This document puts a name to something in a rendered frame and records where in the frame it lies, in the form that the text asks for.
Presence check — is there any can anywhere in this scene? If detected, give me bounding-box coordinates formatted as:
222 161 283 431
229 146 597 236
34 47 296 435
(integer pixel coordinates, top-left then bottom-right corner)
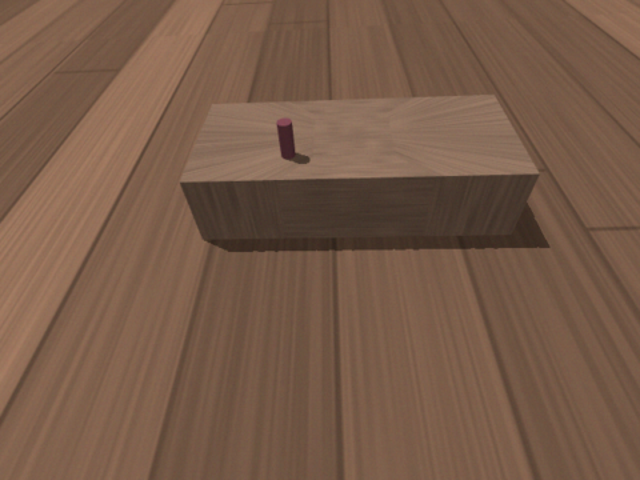
277 118 295 159

